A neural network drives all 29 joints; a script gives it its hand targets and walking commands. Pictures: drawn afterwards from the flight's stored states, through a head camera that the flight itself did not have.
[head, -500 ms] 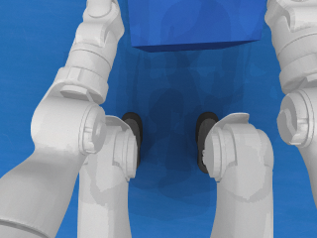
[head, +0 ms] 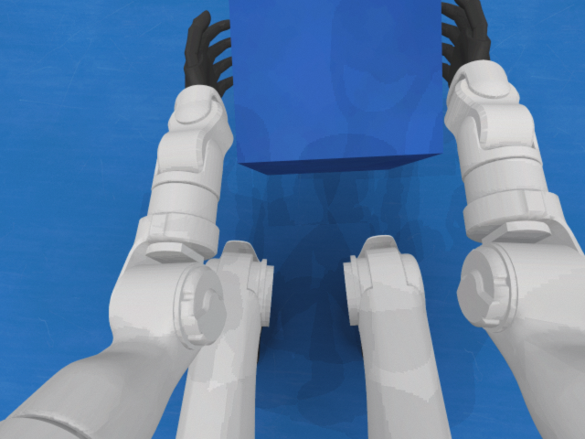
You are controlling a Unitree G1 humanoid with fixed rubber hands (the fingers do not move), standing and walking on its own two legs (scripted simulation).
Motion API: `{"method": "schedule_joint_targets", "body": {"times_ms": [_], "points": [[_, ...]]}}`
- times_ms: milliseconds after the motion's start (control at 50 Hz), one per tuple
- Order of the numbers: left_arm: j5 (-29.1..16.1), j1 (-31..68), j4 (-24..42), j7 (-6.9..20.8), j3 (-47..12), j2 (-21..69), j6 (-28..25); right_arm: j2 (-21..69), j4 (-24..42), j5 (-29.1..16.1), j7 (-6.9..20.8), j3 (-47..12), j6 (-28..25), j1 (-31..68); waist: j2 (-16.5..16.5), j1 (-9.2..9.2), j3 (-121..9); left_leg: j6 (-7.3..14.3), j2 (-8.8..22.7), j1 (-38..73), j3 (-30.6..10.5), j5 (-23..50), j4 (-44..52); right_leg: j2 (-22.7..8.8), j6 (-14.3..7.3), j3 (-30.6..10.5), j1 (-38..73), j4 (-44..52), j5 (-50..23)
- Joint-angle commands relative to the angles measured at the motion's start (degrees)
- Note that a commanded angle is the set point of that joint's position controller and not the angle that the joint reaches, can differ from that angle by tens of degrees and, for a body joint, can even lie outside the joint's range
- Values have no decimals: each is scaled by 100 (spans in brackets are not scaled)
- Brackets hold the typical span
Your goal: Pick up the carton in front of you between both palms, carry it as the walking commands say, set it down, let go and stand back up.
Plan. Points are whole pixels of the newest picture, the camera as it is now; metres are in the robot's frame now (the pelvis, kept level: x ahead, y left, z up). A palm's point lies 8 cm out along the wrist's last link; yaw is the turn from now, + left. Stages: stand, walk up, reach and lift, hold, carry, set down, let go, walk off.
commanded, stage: reach and lift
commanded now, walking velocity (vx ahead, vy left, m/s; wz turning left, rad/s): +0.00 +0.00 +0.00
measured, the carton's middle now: (329, 93) +0.52 -0.05 -0.16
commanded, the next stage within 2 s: none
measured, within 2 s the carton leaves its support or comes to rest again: neither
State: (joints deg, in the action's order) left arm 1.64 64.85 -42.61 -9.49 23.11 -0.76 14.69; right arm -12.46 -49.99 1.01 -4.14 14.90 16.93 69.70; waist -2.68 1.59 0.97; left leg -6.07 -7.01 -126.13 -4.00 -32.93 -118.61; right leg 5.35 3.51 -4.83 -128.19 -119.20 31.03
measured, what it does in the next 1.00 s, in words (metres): rises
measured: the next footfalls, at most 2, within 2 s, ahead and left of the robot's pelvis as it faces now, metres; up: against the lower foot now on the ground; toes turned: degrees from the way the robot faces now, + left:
none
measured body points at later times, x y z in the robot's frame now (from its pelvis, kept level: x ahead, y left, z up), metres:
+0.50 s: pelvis +0.01 +0.01 +0.13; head +0.25 -0.03 +0.51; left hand +0.50 +0.11 +0.07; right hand +0.49 -0.19 +0.06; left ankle +0.11 +0.14 -0.37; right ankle +0.11 -0.13 -0.37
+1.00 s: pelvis +0.07 +0.00 +0.27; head +0.19 -0.01 +0.70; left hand +0.45 +0.12 +0.23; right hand +0.44 -0.18 +0.22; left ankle +0.11 +0.14 -0.37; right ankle +0.11 -0.13 -0.37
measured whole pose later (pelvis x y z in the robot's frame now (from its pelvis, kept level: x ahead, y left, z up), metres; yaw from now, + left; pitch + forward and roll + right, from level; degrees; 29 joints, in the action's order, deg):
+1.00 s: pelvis +0.07 +0.00 +0.27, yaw -3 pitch +26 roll +0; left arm 9.9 29.7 -34.1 -4.2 21.2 8.1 16.5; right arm 3.5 -37.2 10.7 -1.5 19.7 18.0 31.9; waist -1.1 0.5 -12.6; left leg -2.3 -5.7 -65.8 -7.5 -26.4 -65.8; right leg 4.9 2.1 -7.3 -67.2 -65.6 24.7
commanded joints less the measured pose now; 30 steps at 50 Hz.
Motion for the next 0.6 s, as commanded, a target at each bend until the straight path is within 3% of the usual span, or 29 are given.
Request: {"method": "schedule_joint_targets", "body": {"times_ms": [0, 100, 220, 400, 580], "points": [[-19, 4082, 192, 1379, -2298, 5561, 133, 6487, 298, -198, 1619, -1912, 92, 3067, 612, -52, -5927, 480, -459, 2677, 1144, 577, 1475, 331, -151, 1023, 3635, 1739, -768], [327, 4043, -73, 1532, -1896, 5697, 240, 6494, 45, 240, 1705, -1336, 142, 3154, 525, -10, -5904, 480, -459, 2943, 1047, 537, 2011, 351, -216, 968, 3805, 2243, -580], [353, 3820, -58, 1676, -1980, 5954, 348, 6671, 174, 414, 1744, -1257, 208, 2990, 399, 96, -6454, 427, -460, 3428, 1017, 609, 2549, 339, -232, 955, 4483, 2734, -755], [16, 3039, 472, 1771, -2793, 6480, 469, 7244, 926, 93, 1739, -2074, 331, 2310, 419, 73, -7118, 363, -448, 4428, 935, 1179, 3223, 381, -134, 923, 5736, 3315, -1462], [-143, 1915, 612, 1776, -3331, 6719, 426, 7515, 1182, -70, 1661, -2569, 279, 1299, 414, 29, -6541, 333, -423, 5414, 692, 1510, 4033, 426, -129, 749, 6571, 4080, -1757]]}}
